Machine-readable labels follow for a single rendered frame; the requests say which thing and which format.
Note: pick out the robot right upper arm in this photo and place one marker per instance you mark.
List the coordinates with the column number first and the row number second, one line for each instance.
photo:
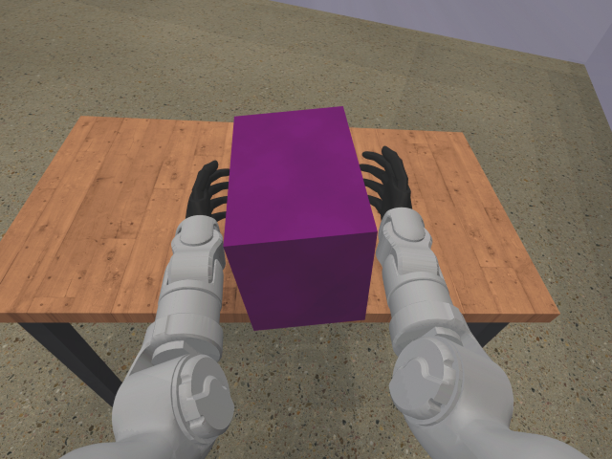
column 459, row 405

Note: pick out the robot left upper arm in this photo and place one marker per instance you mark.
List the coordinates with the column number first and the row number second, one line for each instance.
column 172, row 410

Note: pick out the right robot forearm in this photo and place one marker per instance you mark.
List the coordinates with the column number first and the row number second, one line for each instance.
column 416, row 291

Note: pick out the robot right hand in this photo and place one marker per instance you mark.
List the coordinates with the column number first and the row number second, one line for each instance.
column 395, row 192

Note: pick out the left robot forearm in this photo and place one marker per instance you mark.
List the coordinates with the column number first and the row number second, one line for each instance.
column 190, row 301

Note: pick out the robot left hand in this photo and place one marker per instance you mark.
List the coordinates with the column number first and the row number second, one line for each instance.
column 199, row 202

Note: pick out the carton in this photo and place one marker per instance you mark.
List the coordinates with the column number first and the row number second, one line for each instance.
column 300, row 235

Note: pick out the table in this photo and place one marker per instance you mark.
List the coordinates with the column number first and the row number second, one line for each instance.
column 93, row 239

